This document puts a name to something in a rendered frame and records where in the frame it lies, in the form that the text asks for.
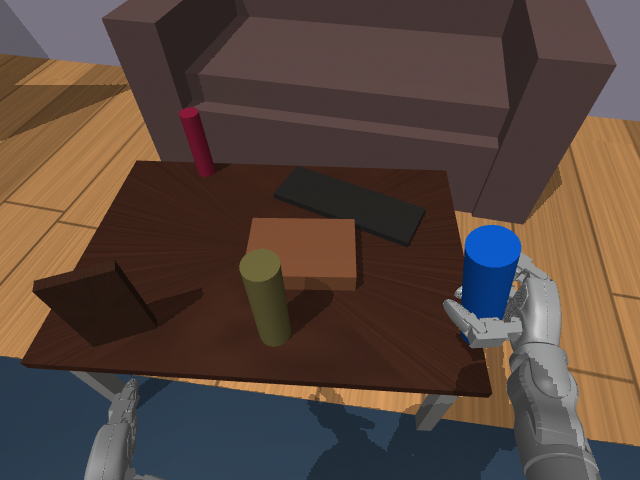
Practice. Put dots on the coffee table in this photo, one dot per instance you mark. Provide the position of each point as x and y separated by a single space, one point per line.
179 238

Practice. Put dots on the left robot hand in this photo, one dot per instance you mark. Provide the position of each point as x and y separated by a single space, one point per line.
114 445

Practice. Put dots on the sofa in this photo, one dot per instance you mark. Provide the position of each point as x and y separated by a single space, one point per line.
491 91

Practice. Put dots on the right robot arm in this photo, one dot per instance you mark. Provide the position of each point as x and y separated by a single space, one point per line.
549 434

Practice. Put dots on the right robot hand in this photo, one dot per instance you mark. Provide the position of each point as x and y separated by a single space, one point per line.
532 314

